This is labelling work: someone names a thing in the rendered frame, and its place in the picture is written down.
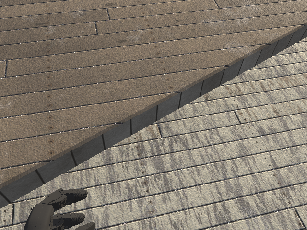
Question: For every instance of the left robot hand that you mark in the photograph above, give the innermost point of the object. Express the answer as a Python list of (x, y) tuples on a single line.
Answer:
[(42, 215)]

